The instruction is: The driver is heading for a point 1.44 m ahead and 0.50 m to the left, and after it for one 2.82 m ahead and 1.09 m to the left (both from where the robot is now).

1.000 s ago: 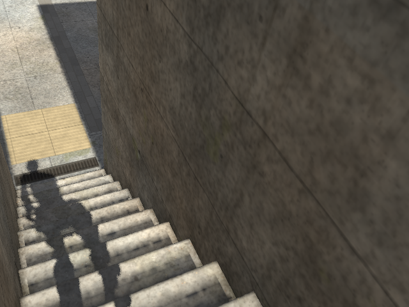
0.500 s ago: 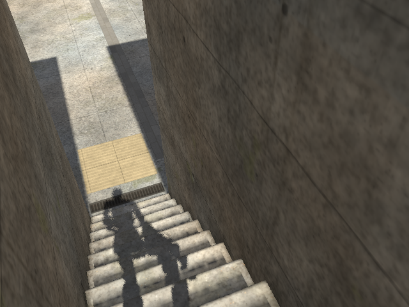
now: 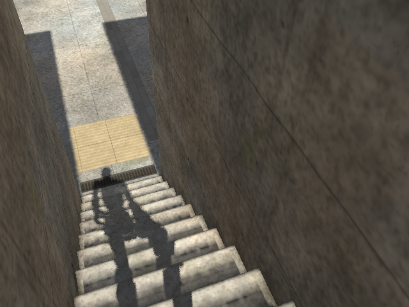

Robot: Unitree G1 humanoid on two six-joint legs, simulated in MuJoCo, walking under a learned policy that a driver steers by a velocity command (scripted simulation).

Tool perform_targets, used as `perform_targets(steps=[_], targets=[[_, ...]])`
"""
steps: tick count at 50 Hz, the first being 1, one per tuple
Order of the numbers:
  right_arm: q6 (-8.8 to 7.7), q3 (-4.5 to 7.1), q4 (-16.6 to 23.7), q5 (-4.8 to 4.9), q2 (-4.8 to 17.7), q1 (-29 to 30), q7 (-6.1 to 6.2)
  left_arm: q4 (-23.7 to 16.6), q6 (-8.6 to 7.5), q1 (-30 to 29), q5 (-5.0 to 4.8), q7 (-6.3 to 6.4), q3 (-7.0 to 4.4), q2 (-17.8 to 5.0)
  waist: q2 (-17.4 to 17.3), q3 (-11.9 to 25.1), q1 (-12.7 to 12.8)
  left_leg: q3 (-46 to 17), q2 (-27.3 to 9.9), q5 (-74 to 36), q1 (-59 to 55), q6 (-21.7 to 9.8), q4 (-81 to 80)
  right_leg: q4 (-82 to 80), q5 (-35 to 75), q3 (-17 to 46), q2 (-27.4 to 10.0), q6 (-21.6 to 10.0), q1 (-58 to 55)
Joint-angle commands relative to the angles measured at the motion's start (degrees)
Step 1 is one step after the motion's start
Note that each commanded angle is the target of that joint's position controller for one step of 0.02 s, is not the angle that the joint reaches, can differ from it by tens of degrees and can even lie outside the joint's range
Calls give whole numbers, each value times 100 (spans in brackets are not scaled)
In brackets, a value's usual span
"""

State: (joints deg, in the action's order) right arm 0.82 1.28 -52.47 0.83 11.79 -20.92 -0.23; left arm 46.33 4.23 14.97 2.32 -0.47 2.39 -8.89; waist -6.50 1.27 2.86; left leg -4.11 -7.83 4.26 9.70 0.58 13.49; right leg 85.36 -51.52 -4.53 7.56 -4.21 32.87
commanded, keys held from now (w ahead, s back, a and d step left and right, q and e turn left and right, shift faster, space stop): no key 0.08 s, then w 0.92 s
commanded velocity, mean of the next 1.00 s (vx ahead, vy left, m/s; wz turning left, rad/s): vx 0.34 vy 0.00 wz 0.00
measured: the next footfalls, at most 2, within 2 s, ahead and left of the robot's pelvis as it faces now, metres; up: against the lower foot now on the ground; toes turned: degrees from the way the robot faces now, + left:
right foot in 0.90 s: +0.32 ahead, -0.09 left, +0.00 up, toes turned +5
left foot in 1.24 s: +0.45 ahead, +0.13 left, -0.19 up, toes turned +4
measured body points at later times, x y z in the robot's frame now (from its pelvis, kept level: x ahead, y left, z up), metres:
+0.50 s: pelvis +0.03 +0.08 -0.04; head +0.03 +0.14 +0.41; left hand +0.15 +0.30 -0.19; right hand -0.04 -0.18 -0.14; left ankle +0.01 +0.16 -0.77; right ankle +0.00 -0.06 -0.52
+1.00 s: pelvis +0.26 +0.05 -0.08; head +0.28 +0.03 +0.37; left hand +0.39 +0.28 -0.19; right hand +0.27 -0.22 -0.23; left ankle +0.15 +0.16 -0.71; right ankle +0.28 -0.09 -0.77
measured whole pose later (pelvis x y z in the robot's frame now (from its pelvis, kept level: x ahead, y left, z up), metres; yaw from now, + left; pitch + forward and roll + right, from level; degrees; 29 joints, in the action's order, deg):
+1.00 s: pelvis +0.26 +0.05 -0.08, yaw +3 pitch +0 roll -4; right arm -3.4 2.0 -53.6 -2.7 16.7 -22.8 0.4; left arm 47.8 -4.4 7.9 3.7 2.0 -1.4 -8.1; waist -7.4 -1.9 -1.6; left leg -10.2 3.7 28.5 23.0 -5.7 72.5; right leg 50.5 -26.7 0.1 3.1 0.1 25.5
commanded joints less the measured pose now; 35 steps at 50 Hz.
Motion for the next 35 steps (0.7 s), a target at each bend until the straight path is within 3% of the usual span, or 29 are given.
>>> perform_targets(steps=[1,2,4,6,8,9,10,11,12,13,15,16,17,18,19,20,21,22,23,24,25,26,27,28,29,30,33,34,35], targets=[[-2,119,71,67,707,-562,56,-368,10,-36,-37,14,-52,-244,-9,28,-75,-362,-388,-1315,-498,-239,63,-1227,729,646,-367,-485,324],[28,112,63,92,726,-577,69,-333,36,-1,-30,8,-75,-302,-32,-58,-72,-387,-346,-598,-301,-176,-115,-1261,731,601,-348,-487,250],[53,107,10,12,825,-681,64,-306,94,86,-16,-13,-104,-373,-26,-138,-17,-387,-323,62,10,-36,-381,-1168,900,411,-303,-458,-6],[113,173,106,-13,981,-625,105,-277,133,308,131,-109,-187,-738,-235,-380,100,-1,84,2238,853,196,-892,-1438,759,169,-148,-615,-591],[138,240,397,-3,1141,8,200,-213,92,862,250,-173,-302,-1080,-269,-828,521,434,506,3139,1992,372,-971,-2157,262,175,-60,-810,-1189],[128,260,592,-24,1157,375,226,-222,53,1021,287,-151,-338,-1306,377,-1082,757,756,769,2802,2255,383,-494,-3158,-428,928,-324,-1012,-1086],[115,160,848,159,857,663,269,-375,-7,881,220,-94,-457,-1565,1189,-1097,732,827,800,1782,1931,234,698,-4358,-1900,2616,-1024,-1395,-374],[152,172,1016,218,861,947,257,-394,-65,634,73,57,-532,-1623,1618,-1155,599,-13,268,1550,1762,-205,2237,-5018,-2802,4215,-1741,-1823,478],[180,186,1145,349,848,903,267,-533,-110,404,50,214,-574,-1658,1352,-1289,234,-787,-123,1290,1831,-328,2430,-5226,-2812,4823,-1953,-1888,712],[218,139,1064,381,745,469,237,-557,-175,30,33,320,-569,-1601,1193,-1313,-229,-920,-208,877,1708,-248,2432,-4981,-2575,4643,-2007,-1663,810],[274,42,384,266,463,-1382,254,-778,-186,-982,17,411,-544,-1256,682,-725,-1359,-333,4,-24,-885,-264,1736,-3379,-1715,2853,-1478,-929,1791],[328,49,-4,237,411,-2361,272,-707,-120,-1226,19,378,-517,-991,355,-392,-1871,244,307,-296,-2056,-205,1434,-1941,-929,1563,-1077,-648,1910],[226,53,-214,227,502,-2854,205,-383,-89,-981,-4,203,-436,-650,221,-480,-1928,345,522,399,-2072,7,1004,162,-146,114,-377,-302,1644],[97,-20,-167,70,535,-2917,163,-442,-54,-1156,64,67,-349,-336,-262,-744,-1890,30,429,973,-1649,220,1045,1920,-81,-190,-112,-249,1930],[-25,-108,-64,-50,708,-2744,143,-643,-85,-1287,3,-23,-254,-4,-719,-923,-1588,-718,149,425,-1456,438,1714,3176,-88,-41,-103,-200,2842],[-82,-231,142,6,746,-2288,87,-802,-170,-984,145,-30,-246,-302,66,-1188,-1061,-1226,41,-512,-922,695,2197,3445,313,284,-375,-97,3093],[-202,65,343,-25,1631,-1793,137,-830,-244,351,-33,-91,-258,-163,-521,-251,-155,-4114,-1033,2309,-912,-146,918,3152,589,517,-407,61,3076],[-305,165,607,69,1830,-1183,138,-598,-329,302,68,-25,-307,-651,-178,-638,-100,-4550,-1237,4377,-170,-262,4,3034,1529,632,-618,295,3000],[-324,106,731,121,1657,-760,139,-458,-318,29,150,8,-381,-960,-206,-1021,-128,-3913,-991,4833,306,-170,-110,2728,2010,664,-659,328,2785],[-322,11,724,64,1409,-625,108,-359,-295,-200,51,28,-412,-995,-424,-1186,-197,-3455,-810,4557,510,-43,-212,2574,2006,496,-615,332,2664],[-341,-88,742,154,1262,-699,247,-579,-354,-548,146,65,-277,-676,-442,-1529,-256,-3054,-806,3507,334,-249,250,1596,3117,1077,-1046,364,3169],[-353,-133,523,145,1132,-1139,287,-599,-369,-676,88,59,-210,-546,-545,-1423,-383,-2832,-715,2565,85,-282,483,1526,3166,954,-986,367,3276],[-400,-200,448,189,993,-1407,306,-614,-461,-688,47,65,-164,-491,-130,-1366,-388,-2261,-423,1853,-70,-270,833,591,4113,995,-1075,440,3313],[-423,-187,293,230,974,-1745,321,-695,-523,-876,-5,38,-172,-489,-177,-1133,-530,-2301,-455,1000,-231,-339,939,535,3954,806,-964,471,3131],[-385,-285,266,263,771,-1710,373,-721,-496,-958,22,29,-127,-347,71,-1050,-528,-2279,-420,1179,-81,-472,995,-145,4578,1013,-1106,653,2925],[-347,-327,428,245,752,-1668,433,-905,-491,-1307,-89,-6,-109,-362,259,-1064,-627,-2188,-403,1441,219,-661,816,-1017,5057,820,-1048,783,2519],[-334,-214,435,192,872,-1446,347,-909,-364,-1526,-160,-119,-107,-126,-288,-907,-698,-1624,-231,-736,334,-775,776,-2224,4998,493,-856,853,1168],[-319,-159,263,202,1000,-1604,316,-720,-325,-1076,-80,-84,-207,-196,-621,-683,-520,-1765,-444,-1402,34,-892,1017,-1436,5140,782,-991,791,1038],[-340,-128,314,144,1074,-1707,279,-705,-291,-1009,9,-63,-272,-381,-488,-684,-516,-1599,-388,-1769,-435,-962,1232,-1023,4925,491,-846,674,1464]])
Velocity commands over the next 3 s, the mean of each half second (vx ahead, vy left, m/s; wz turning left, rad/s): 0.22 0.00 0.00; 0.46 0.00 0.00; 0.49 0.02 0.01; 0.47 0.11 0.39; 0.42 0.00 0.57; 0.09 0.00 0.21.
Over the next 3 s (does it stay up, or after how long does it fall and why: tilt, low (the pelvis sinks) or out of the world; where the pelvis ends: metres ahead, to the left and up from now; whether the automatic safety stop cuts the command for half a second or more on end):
stays up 1.13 0.33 -0.87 its command is cut before an obstacle after 1.4 s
